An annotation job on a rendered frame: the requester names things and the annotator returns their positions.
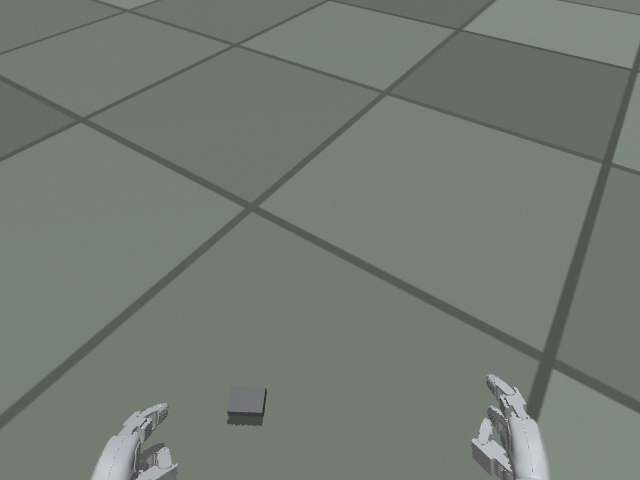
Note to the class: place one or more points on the small box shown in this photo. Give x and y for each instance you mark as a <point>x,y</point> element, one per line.
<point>247,401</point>

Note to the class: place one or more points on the left robot hand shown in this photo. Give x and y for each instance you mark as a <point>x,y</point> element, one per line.
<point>121,458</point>

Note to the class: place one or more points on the right robot hand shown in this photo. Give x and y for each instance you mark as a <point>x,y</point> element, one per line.
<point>524,454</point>

